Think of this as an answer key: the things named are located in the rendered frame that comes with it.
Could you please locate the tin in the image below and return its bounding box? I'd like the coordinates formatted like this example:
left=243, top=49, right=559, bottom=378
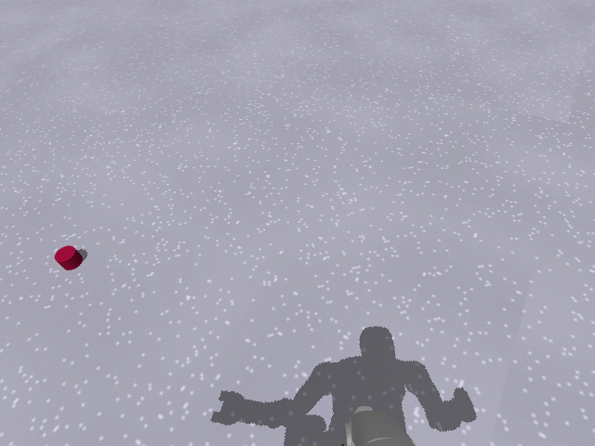
left=55, top=245, right=83, bottom=270

